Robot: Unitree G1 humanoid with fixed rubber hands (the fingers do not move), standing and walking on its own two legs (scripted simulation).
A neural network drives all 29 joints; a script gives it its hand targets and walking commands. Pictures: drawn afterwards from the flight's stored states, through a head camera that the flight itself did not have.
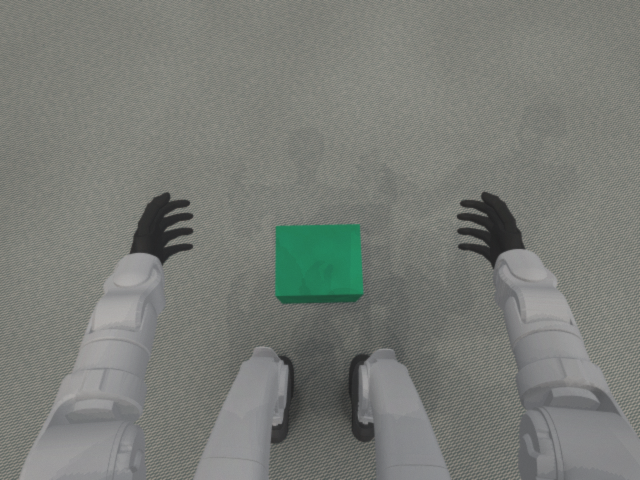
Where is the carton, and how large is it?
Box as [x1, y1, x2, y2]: [275, 224, 362, 303]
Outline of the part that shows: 359,224 276,226 275,295 282,303 355,301 362,294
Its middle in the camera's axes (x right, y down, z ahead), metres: +0.00 +0.08 +0.99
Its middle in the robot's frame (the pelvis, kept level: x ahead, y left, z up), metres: +0.45 +0.02 -0.58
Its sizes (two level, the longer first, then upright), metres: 0.200 0.166 0.186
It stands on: the floor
